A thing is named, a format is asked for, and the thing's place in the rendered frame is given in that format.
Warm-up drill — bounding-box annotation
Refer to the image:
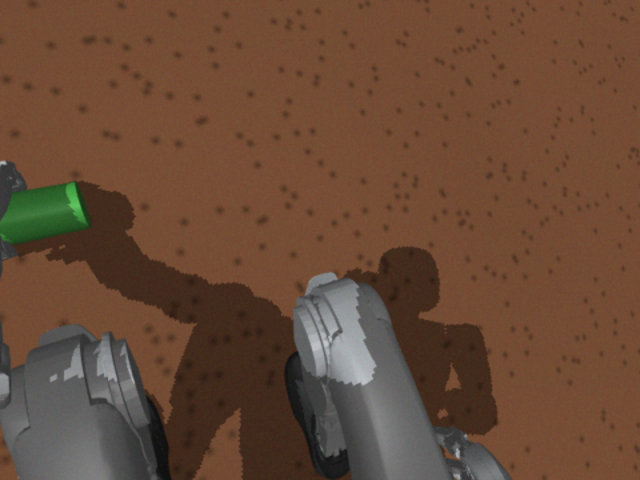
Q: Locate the bottle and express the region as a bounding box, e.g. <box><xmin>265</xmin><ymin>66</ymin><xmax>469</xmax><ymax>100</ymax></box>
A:
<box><xmin>0</xmin><ymin>182</ymin><xmax>91</xmax><ymax>245</ymax></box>

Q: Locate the left robot hand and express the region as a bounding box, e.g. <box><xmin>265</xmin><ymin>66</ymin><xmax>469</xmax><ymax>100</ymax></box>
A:
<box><xmin>0</xmin><ymin>161</ymin><xmax>27</xmax><ymax>260</ymax></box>

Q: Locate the left robot foot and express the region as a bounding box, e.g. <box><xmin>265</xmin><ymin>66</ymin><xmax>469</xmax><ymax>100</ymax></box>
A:
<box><xmin>146</xmin><ymin>395</ymin><xmax>172</xmax><ymax>480</ymax></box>

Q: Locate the right robot hand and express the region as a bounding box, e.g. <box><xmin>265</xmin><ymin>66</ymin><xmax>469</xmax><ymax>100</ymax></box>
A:
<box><xmin>432</xmin><ymin>426</ymin><xmax>513</xmax><ymax>480</ymax></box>

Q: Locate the right robot foot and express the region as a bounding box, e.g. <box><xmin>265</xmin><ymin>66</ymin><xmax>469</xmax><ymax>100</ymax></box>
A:
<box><xmin>284</xmin><ymin>351</ymin><xmax>350</xmax><ymax>480</ymax></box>

